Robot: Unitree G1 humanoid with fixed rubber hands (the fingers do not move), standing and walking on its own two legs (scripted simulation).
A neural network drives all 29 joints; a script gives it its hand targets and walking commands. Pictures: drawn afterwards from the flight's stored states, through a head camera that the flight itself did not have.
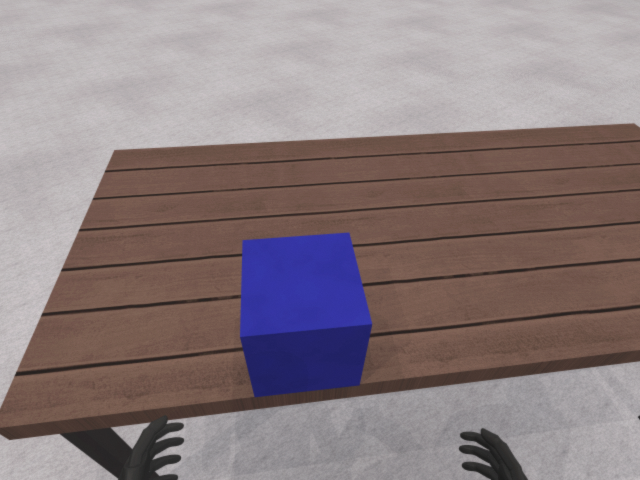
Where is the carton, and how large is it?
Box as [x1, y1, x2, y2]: [240, 233, 371, 396]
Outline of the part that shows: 349,233 252,239 242,241 240,338 254,396 359,384 371,327 371,321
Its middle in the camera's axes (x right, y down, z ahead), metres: -0.03 +0.12 +0.60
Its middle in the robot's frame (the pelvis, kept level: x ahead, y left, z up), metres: +0.39 +0.05 -0.04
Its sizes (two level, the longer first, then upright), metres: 0.167 0.165 0.177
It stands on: a table, 0.66 m high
